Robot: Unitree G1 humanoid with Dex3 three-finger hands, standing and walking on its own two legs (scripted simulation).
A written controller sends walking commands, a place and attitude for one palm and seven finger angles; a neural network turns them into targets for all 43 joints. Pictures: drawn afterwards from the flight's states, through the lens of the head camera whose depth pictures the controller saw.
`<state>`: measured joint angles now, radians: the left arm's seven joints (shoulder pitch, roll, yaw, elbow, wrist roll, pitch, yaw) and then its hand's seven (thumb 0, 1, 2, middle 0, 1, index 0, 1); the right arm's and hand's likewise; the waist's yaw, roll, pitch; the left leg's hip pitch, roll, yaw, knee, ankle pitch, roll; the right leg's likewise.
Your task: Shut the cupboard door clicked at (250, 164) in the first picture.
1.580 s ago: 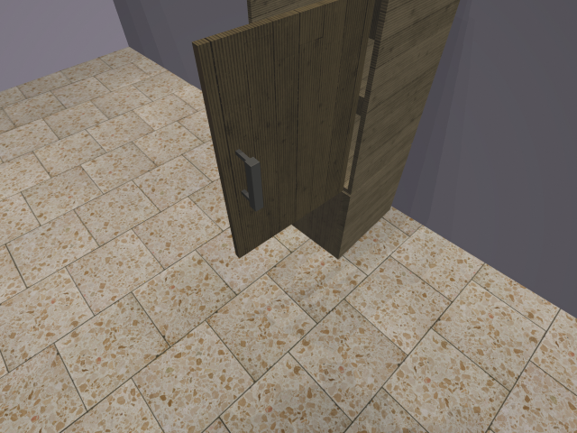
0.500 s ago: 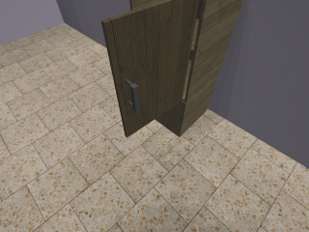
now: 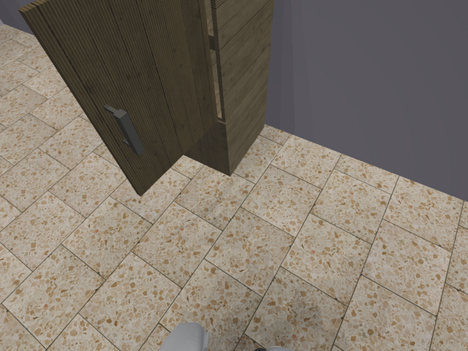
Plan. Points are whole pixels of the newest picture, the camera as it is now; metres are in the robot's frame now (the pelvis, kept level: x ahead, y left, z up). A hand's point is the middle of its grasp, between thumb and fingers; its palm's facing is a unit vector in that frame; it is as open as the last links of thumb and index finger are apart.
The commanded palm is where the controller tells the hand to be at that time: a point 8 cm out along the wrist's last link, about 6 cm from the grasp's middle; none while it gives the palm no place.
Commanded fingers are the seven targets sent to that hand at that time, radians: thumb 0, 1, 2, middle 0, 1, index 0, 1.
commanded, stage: walk to a spot facing it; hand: left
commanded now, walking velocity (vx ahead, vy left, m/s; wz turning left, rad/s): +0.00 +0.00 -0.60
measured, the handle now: (124, 130) +0.57 +0.33 -0.05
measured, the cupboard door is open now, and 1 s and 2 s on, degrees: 84 84 84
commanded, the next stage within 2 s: turn to face it in 1.92 s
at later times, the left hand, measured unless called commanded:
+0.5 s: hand (142, 329) +0.15 +0.20 -0.16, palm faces -0.25 -0.93 -0.26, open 7.4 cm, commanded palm none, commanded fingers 0.00 0.90 0.90 -0.20 -0.30 -0.20 -0.30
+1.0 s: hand (214, 278) +0.26 +0.08 -0.16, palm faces -0.59 -0.79 -0.14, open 7.4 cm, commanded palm none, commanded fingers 0.00 0.90 0.90 -0.20 -0.30 -0.20 -0.30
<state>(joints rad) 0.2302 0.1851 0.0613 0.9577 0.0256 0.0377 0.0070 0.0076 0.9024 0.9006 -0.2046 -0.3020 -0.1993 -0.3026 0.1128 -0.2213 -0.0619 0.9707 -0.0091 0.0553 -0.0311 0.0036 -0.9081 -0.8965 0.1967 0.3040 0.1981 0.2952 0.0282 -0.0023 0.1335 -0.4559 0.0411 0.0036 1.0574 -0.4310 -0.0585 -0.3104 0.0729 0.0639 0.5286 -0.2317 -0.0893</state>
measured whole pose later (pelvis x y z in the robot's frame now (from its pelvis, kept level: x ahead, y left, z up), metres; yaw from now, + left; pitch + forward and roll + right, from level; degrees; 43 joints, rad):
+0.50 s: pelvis +0.00 +0.01 +0.00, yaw -17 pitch +1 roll -2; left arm 0.15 0.29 0.09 0.88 0.02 0.06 -0.04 0.01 0.91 0.90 -0.20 -0.30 -0.19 -0.30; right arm 0.18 -0.23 -0.04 0.90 -0.03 0.02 -0.03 0.00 -0.90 -0.90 0.20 0.30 0.20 0.30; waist 0.03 0.02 0.12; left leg -0.21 0.14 0.06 0.54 -0.35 -0.07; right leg -0.42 0.01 -0.04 0.80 -0.42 0.03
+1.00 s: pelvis +0.07 -0.02 +0.01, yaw -37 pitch +2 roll -2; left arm 0.15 0.24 0.08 0.91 0.04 0.04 -0.07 0.01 0.91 0.90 -0.20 -0.30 -0.20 -0.30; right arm 0.37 -0.20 -0.01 0.95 -0.03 -0.05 -0.02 0.00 -0.91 -0.90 0.20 0.30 0.20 0.30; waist -0.01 -0.03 0.05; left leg -0.16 0.10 0.16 0.43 -0.30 -0.01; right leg -0.58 -0.02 -0.02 1.13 -0.31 0.00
